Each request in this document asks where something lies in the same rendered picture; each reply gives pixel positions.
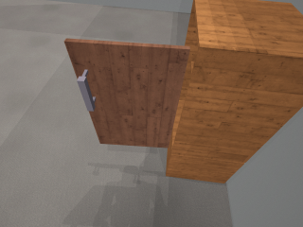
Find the handle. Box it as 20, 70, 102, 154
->
77, 69, 96, 112

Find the cupboard door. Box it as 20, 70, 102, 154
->
64, 38, 190, 148

